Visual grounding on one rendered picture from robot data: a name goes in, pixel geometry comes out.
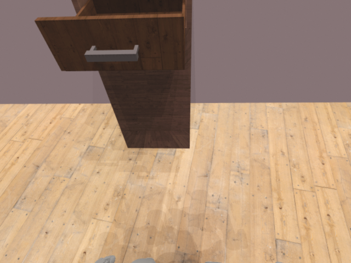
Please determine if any handle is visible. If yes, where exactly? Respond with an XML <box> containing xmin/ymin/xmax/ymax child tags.
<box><xmin>84</xmin><ymin>45</ymin><xmax>139</xmax><ymax>62</ymax></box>

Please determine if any cabinet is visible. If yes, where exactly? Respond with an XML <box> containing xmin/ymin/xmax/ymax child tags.
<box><xmin>72</xmin><ymin>0</ymin><xmax>192</xmax><ymax>148</ymax></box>

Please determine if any drawer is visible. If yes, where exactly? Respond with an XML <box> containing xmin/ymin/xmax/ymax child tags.
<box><xmin>35</xmin><ymin>0</ymin><xmax>185</xmax><ymax>71</ymax></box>

